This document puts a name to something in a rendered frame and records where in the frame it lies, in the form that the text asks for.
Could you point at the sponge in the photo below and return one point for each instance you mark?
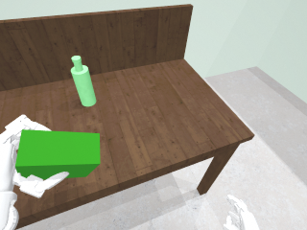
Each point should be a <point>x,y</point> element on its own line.
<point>44,153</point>

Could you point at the table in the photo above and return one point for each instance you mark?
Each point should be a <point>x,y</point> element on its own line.
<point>154,112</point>

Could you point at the robot left hand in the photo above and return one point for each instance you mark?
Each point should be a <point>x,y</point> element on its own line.
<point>9,144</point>

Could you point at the robot right hand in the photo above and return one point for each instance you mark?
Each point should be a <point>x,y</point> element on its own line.
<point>246,219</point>

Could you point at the left robot forearm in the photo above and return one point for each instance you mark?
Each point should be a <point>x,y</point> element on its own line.
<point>9,216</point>

